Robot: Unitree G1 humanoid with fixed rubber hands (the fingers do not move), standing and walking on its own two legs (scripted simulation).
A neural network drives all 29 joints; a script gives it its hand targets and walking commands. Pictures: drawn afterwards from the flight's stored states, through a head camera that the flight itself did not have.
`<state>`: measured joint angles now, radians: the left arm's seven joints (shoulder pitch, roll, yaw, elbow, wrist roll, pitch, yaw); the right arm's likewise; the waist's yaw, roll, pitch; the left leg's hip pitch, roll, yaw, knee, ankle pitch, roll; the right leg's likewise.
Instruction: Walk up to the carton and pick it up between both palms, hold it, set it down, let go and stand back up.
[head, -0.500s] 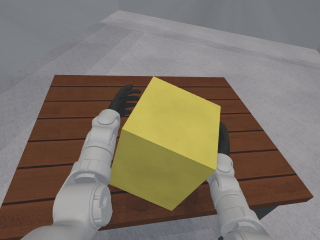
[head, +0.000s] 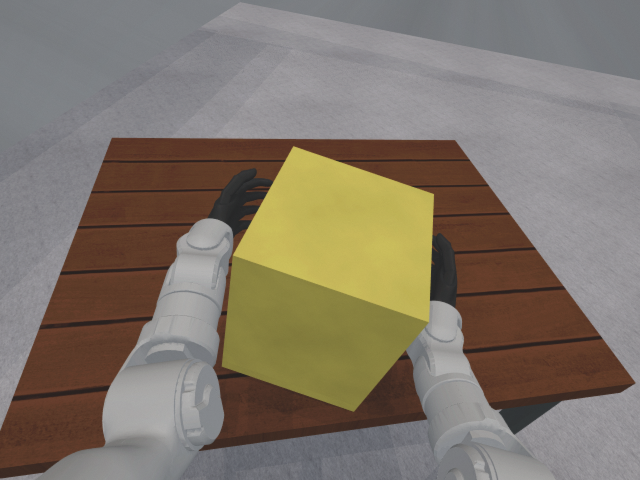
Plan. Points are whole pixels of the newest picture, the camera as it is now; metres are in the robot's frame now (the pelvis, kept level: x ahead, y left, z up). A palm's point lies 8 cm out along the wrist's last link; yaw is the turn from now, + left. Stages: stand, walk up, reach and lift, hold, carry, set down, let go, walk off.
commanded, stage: set down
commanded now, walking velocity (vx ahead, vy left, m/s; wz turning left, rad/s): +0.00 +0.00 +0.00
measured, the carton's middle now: (324, 283) +0.37 +0.00 +0.05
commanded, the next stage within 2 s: none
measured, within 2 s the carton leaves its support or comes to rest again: rests again in 0.22 s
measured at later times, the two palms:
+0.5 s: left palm (223, 239) +0.42 +0.14 +0.08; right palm (475, 305) +0.32 -0.20 +0.07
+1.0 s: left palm (173, 290) +0.35 +0.20 +0.05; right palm (455, 336) +0.29 -0.17 +0.05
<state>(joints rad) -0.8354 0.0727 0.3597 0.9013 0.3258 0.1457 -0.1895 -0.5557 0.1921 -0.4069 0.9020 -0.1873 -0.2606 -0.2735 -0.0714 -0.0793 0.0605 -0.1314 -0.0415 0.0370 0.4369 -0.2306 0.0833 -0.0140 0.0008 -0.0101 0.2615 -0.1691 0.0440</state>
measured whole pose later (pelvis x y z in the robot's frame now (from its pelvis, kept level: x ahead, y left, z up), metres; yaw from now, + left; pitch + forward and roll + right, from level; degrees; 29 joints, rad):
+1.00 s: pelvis -0.02 +0.00 -0.01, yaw -1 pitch +0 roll -4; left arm -0.47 0.36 -0.03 0.60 -0.22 0.16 -0.07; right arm -0.32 0.07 -0.07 0.52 0.14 0.02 -0.35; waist -0.06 -0.04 0.02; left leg -0.29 -0.01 0.05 0.53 -0.23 0.08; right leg -0.18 0.02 -0.02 0.35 -0.16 0.04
